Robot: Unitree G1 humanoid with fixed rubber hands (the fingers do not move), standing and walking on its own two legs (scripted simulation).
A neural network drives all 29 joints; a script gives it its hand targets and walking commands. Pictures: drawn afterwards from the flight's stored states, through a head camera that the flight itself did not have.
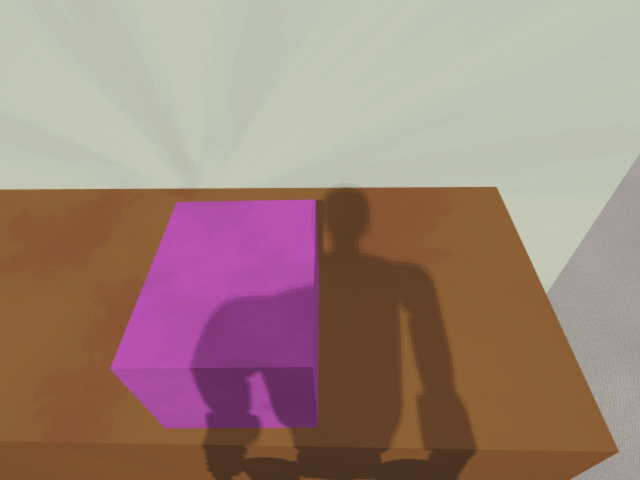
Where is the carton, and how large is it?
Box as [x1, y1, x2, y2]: [110, 199, 318, 427]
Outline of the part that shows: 315,199 176,202 110,368 164,427 317,426 318,260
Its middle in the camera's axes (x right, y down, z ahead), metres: -0.13 +0.10 +0.62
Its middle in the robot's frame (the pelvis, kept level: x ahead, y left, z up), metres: +0.38 +0.15 -0.05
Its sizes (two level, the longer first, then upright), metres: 0.299 0.236 0.202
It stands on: a pedestal, 0.63 m high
